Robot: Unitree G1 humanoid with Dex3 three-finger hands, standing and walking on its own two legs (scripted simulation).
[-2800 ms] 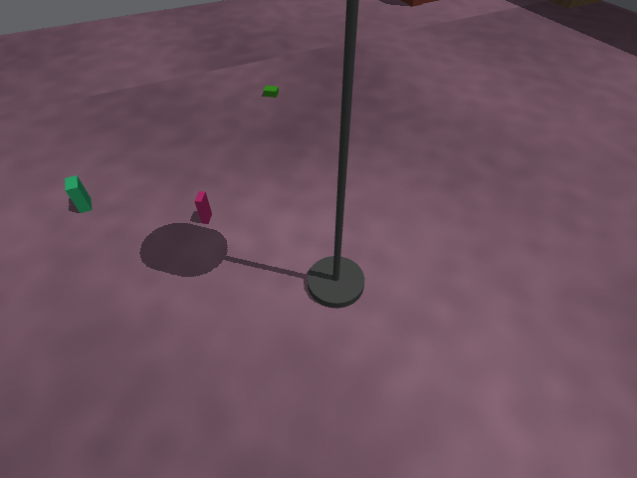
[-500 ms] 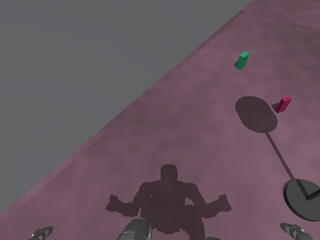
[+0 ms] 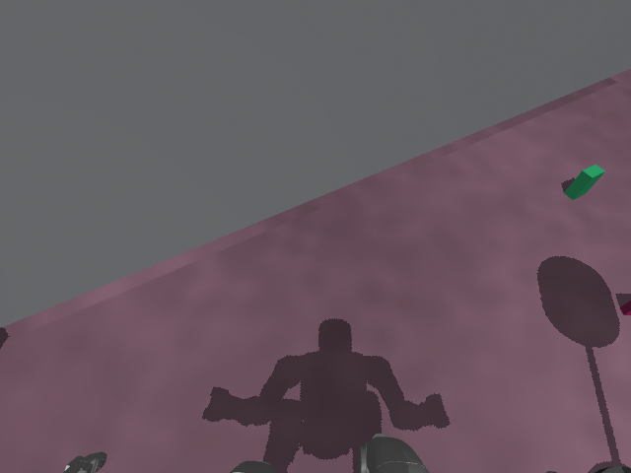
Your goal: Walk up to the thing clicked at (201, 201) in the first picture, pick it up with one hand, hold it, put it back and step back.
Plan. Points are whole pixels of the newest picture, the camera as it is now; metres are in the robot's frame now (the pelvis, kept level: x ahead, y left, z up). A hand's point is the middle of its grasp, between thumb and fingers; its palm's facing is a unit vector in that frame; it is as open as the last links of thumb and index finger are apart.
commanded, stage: walk up
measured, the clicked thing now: out of the picture +0.70 -1.17 -0.69
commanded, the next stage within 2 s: stand in 1.20 s
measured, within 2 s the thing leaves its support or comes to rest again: neither
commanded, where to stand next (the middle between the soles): +0.07 +0.01 m, yaw +15 degrees
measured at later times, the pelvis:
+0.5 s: pelvis -0.01 -0.01 -0.01, yaw +12 degrees
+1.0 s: pelvis +0.00 -0.02 +0.01, yaw +18 degrees
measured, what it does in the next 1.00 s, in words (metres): steps on the spot, turning left: right foot, then left foot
